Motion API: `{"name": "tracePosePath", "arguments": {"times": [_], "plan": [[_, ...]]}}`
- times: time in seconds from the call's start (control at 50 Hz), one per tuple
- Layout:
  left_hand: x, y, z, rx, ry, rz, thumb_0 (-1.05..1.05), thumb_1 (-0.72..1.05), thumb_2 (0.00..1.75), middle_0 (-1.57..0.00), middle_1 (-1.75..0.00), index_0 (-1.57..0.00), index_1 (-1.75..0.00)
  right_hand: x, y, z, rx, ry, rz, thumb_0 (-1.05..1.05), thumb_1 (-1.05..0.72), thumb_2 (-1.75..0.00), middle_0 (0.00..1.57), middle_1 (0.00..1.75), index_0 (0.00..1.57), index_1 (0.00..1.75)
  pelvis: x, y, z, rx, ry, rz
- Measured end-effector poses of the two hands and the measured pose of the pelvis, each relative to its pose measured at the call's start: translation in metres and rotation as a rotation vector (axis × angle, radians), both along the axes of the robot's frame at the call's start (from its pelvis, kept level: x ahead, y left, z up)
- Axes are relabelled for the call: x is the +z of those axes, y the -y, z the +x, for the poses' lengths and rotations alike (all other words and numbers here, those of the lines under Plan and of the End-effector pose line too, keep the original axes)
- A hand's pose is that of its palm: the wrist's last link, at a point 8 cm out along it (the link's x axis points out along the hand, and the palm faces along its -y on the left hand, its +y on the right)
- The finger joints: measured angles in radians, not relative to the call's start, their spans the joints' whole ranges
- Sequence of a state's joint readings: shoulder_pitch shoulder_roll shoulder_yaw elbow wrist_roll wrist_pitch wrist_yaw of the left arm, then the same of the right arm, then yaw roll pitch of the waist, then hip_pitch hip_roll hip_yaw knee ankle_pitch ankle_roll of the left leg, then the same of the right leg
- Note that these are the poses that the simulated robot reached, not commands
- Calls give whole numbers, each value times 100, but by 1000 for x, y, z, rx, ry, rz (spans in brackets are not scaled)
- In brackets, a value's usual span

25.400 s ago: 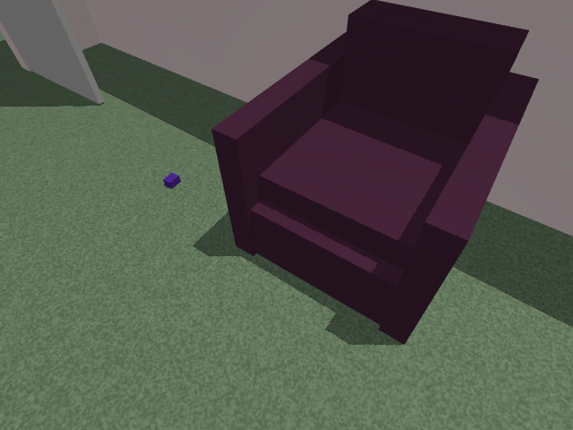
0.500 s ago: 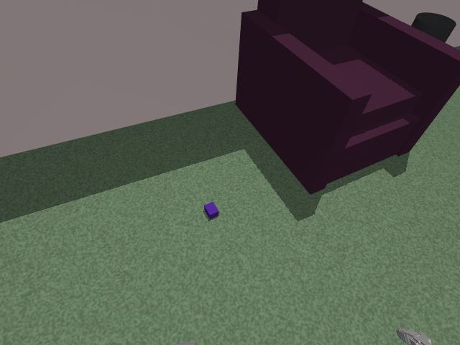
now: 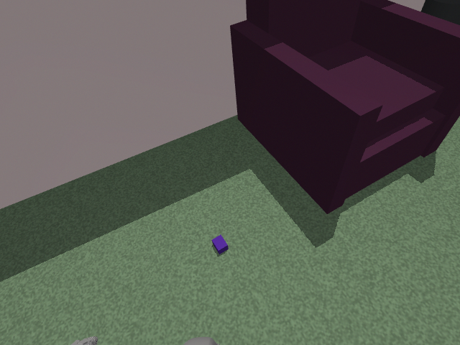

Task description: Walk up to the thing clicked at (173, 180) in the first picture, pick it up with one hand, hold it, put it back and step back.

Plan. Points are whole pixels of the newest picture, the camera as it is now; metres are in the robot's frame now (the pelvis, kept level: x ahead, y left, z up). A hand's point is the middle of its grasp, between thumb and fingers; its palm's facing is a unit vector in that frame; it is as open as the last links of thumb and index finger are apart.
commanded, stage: walk up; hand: left
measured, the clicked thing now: (220, 244) +0.65 +0.14 -0.75
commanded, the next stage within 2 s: stand in 1.76 s
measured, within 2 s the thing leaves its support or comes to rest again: neither
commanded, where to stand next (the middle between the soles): +0.23 +0.02 m, yaw +0 degrees
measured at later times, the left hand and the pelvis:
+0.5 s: hand (97, 322) +0.20 +0.33 -0.16, palm faces -0.05 -0.94 -0.33, open 7.4 cm; pelvis +0.14 +0.06 +0.00, yaw +0 degrees
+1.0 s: hand (124, 281) +0.28 +0.28 -0.14, palm faces -0.04 -0.95 -0.32, open 7.4 cm; pelvis +0.16 +0.04 +0.01, yaw -1 degrees
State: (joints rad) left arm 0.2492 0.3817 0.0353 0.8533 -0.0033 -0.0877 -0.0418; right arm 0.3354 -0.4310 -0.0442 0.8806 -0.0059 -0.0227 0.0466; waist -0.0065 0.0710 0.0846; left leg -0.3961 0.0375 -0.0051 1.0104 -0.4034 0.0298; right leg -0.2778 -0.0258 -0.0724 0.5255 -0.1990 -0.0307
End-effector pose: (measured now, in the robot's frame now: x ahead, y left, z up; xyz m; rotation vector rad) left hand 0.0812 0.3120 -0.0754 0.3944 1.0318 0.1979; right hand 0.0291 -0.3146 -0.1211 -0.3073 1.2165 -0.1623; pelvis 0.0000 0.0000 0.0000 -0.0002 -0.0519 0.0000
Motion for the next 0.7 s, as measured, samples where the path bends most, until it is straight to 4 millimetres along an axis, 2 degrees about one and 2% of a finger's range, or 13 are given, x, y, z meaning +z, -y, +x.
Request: {"name": "tracePosePath", "arguments": {"times": [0.06,0.14,0.22,0.3,0.4,0.48,0.58,0.64,0.7], "plan": [[1,-2,9,7,-10,-9,0,90,90,-20,-30,-21,-30,6,-3,29,22,20,1,0,-90,-90,20,30,21,30,3,-3,18,5,-2,-6],[-7,-15,18,27,-36,-24,0,90,90,-20,-30,-21,-30,15,-10,66,47,32,-18,0,-90,-90,20,30,21,30,3,-12,45,12,-4,-17],[-25,-37,31,52,-77,-46,0,90,90,-20,-30,-21,-30,24,-20,105,61,56,-61,0,-90,-90,20,30,21,30,-4,-29,76,19,-8,-32],[-49,-58,53,68,-135,-52,0,90,90,-20,-30,-21,-30,29,-34,137,50,95,-118,0,-90,-90,20,30,21,30,-14,-47,104,15,-10,-15],[-53,-62,89,52,-163,-68,0,90,90,-20,-30,-21,-30,42,-51,156,33,105,-131,0,-90,-90,20,30,21,30,-4,-55,125,9,-8,-18],[-51,-59,112,38,-166,-74,0,90,90,-20,-30,-21,-30,42,-56,166,25,86,-135,0,-90,-90,21,30,21,30,-1,-57,137,-2,-9,-12],[-52,-52,132,40,-177,-58,0,90,90,-20,-30,-21,-30,26,-54,180,16,78,-110,0,-90,-90,21,30,21,30,-6,-53,146,-13,-7,-2],[-53,-45,140,43,-167,-37,0,90,90,-20,-30,-21,-30,8,-50,190,1,81,-81,0,-90,-90,21,30,21,30,-15,-46,151,-21,-4,0],[-49,-36,146,35,-160,-33,0,90,90,-20,-30,-21,-30,-2,-51,198,-21,77,-51,0,-90,-90,21,30,21,30,-15,-41,151,-18,1,-4]]}}
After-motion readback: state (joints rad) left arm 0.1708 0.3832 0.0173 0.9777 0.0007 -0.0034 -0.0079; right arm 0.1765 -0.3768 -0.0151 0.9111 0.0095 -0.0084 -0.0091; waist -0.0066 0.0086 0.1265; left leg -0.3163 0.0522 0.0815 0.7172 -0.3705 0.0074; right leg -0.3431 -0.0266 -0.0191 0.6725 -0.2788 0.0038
